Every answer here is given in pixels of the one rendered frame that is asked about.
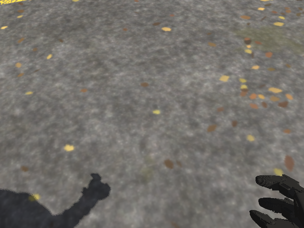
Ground right robot hand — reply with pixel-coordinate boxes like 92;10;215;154
249;174;304;228

